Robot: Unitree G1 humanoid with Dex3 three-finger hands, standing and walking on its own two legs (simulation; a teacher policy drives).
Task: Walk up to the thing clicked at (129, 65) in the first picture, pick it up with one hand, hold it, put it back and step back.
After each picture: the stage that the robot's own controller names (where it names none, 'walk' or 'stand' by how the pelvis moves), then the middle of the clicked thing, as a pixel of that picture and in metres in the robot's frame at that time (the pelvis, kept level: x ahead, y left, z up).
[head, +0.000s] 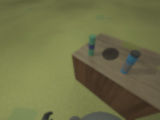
stand; (129, 63) +0.56 -0.31 -0.04
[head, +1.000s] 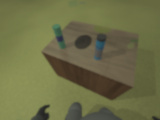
walk; (99, 48) +0.60 -0.01 -0.01
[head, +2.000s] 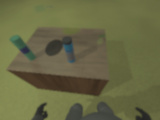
stand; (69, 51) +0.53 +0.22 +0.00
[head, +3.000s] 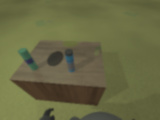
stand; (70, 61) +0.53 +0.22 -0.05
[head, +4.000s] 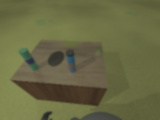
stand; (71, 62) +0.52 +0.21 -0.05
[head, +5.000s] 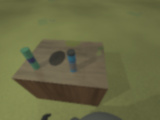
stand; (72, 61) +0.53 +0.20 -0.05
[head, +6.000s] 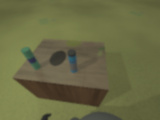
stand; (72, 62) +0.52 +0.19 -0.05
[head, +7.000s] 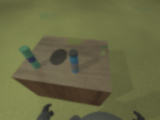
stand; (74, 62) +0.49 +0.18 -0.05
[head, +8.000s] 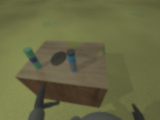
rise first; (72, 61) +0.53 +0.22 -0.04
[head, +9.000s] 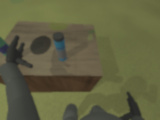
go down; (60, 48) +0.55 +0.20 +0.01
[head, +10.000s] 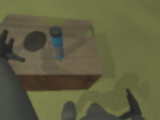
go down; (58, 45) +0.54 +0.20 +0.04
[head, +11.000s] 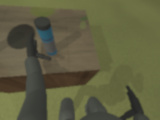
close in; (48, 40) +0.54 +0.22 +0.07
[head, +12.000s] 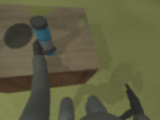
close; (45, 40) +0.53 +0.22 +0.08
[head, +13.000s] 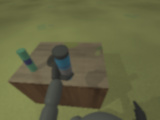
lift; (64, 65) +0.31 +0.17 +0.19
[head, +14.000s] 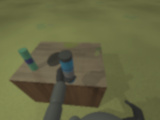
hold; (68, 69) +0.33 +0.16 +0.13
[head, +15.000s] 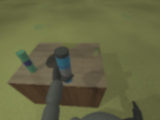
hold; (65, 67) +0.33 +0.18 +0.15
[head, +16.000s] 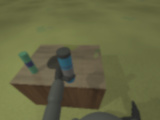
hold; (67, 67) +0.33 +0.16 +0.15
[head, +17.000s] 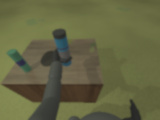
crouch; (63, 50) +0.44 +0.18 +0.17
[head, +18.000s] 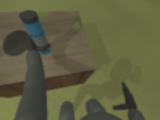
lower; (39, 36) +0.55 +0.23 +0.09
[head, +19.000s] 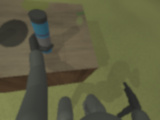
lower; (43, 36) +0.55 +0.21 +0.08
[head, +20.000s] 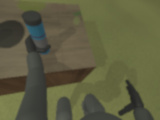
lower; (39, 37) +0.54 +0.22 +0.08
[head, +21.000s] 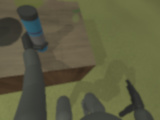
lower; (36, 33) +0.56 +0.23 +0.08
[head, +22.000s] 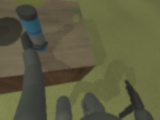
lower; (35, 33) +0.55 +0.23 +0.08
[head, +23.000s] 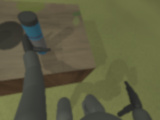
open; (36, 37) +0.54 +0.24 +0.07
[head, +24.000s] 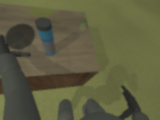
sink last; (47, 40) +0.53 +0.23 +0.06
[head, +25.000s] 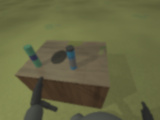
sink last; (71, 58) +0.55 +0.23 +0.01
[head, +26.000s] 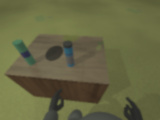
stand; (69, 55) +0.54 +0.22 +0.02
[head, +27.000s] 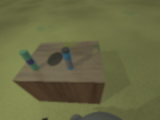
stand; (67, 59) +0.57 +0.25 -0.02
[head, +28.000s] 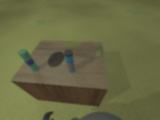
stand; (70, 62) +0.52 +0.22 -0.05
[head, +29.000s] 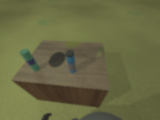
stand; (71, 62) +0.52 +0.21 -0.05
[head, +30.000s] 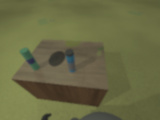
stand; (71, 61) +0.52 +0.21 -0.05
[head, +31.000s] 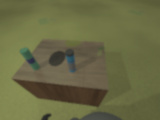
stand; (71, 61) +0.52 +0.21 -0.05
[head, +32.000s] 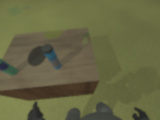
walk; (53, 58) +0.47 +0.30 -0.02
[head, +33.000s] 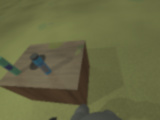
walk; (41, 64) +0.48 +0.50 -0.01
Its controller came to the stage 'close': yes
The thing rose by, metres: 0.22
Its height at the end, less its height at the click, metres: +0.00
